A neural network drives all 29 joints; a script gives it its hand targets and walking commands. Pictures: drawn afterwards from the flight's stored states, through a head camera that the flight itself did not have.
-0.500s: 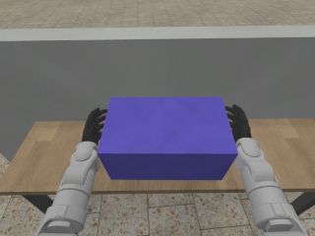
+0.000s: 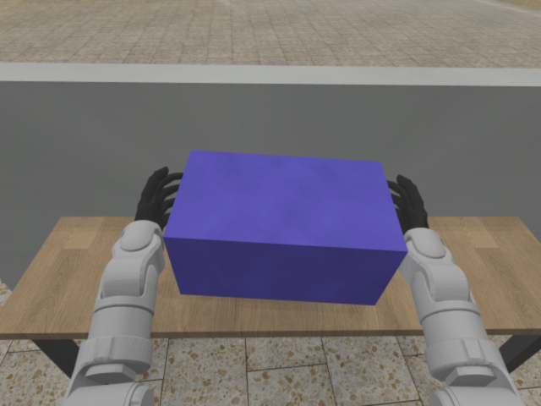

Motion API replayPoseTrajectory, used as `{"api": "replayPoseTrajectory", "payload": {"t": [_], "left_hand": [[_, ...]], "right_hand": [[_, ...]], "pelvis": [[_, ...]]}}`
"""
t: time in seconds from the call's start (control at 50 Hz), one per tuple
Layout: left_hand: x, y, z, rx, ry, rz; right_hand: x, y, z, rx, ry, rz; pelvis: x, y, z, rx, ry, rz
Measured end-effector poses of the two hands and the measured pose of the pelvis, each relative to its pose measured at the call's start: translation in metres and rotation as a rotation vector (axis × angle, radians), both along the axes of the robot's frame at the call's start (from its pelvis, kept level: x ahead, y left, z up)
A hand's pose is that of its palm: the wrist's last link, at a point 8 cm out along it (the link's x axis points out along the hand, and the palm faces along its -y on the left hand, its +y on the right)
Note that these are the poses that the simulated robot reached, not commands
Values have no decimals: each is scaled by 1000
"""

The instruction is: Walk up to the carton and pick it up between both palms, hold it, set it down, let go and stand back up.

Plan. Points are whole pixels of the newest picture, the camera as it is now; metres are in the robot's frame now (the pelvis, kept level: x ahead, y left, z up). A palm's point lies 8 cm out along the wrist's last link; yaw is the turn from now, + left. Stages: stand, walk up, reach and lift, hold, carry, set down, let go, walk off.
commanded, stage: reach and lift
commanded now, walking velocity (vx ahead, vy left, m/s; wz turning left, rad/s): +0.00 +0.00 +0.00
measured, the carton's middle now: (282, 227) +0.37 -0.03 +0.12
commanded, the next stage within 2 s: hold in 0.82 s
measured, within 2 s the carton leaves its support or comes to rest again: neither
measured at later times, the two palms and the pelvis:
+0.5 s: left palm (135, 218) +0.36 +0.18 +0.15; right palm (400, 217) +0.36 -0.20 +0.14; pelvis +0.01 +0.00 +0.00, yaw +1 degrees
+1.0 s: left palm (131, 205) +0.36 +0.18 +0.17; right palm (403, 204) +0.36 -0.20 +0.16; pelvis +0.00 +0.00 +0.00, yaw +1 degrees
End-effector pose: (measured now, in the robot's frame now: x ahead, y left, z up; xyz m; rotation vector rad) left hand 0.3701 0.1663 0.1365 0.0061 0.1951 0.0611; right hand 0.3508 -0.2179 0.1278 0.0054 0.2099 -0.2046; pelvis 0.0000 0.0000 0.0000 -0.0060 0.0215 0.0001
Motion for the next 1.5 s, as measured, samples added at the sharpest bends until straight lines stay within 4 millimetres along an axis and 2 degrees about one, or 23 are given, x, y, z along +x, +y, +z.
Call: {"api": "replayPoseTrajectory", "payload": {"t": [0.28,0.44,0.64,0.9,1.26,1.5], "left_hand": [[-2,10,4,-5,-1,29],[-6,17,11,-4,-12,38],[-10,18,18,-7,-6,40],[-6,16,34,-8,-11,48],[-13,27,42,-10,-17,59],[-13,26,48,-9,-16,64]], "right_hand": [[10,9,8,-3,-2,26],[9,16,14,0,-14,33],[6,18,20,11,-10,32],[11,15,32,12,-15,40],[12,27,44,1,-21,60],[14,26,51,1,-20,63]], "pelvis": [[6,-3,0,-6,-6,9],[10,-1,0,-10,-26,20],[5,0,0,-11,-40,18],[0,-4,0,-7,-35,9],[0,-1,0,-11,-45,17],[0,-2,0,-11,-48,17]]}}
